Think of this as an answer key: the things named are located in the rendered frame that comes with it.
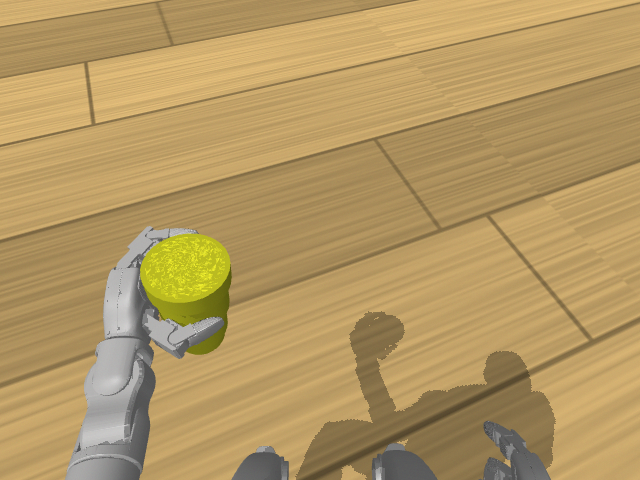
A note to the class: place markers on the left robot arm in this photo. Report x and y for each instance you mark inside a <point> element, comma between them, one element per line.
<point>112,441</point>

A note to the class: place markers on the cup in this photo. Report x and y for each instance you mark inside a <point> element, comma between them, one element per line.
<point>187,277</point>

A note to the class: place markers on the right robot hand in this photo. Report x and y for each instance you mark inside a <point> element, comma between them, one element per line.
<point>524,464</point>

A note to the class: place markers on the left robot hand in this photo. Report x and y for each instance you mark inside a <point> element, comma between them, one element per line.
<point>127,311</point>

